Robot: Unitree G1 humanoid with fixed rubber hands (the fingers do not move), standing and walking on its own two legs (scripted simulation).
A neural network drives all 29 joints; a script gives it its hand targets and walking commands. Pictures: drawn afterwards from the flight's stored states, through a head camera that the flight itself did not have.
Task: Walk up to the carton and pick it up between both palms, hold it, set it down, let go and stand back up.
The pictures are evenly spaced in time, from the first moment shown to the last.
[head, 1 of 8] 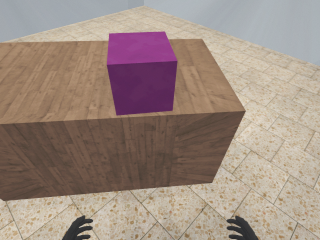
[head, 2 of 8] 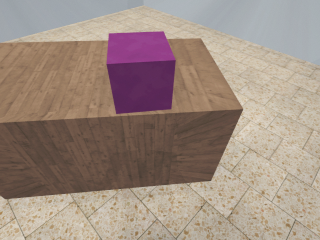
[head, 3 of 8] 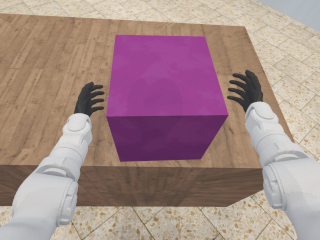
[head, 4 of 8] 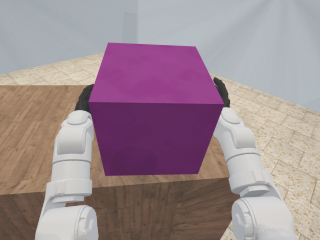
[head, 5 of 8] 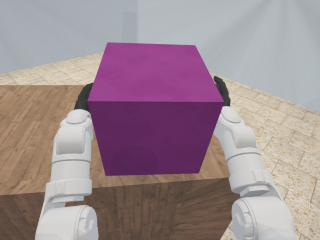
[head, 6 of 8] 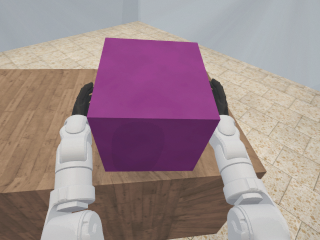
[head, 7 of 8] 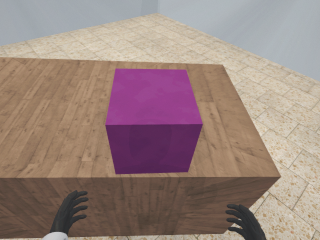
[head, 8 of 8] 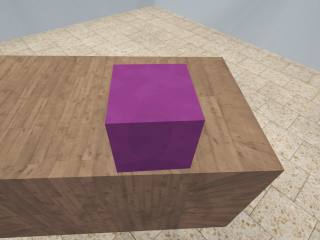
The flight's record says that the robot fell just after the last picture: no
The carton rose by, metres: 0.19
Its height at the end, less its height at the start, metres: +0.00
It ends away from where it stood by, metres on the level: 0.01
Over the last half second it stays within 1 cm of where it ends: yes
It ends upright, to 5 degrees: yes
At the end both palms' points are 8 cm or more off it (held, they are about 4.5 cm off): yes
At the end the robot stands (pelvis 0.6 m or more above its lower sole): yes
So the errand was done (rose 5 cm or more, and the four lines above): yes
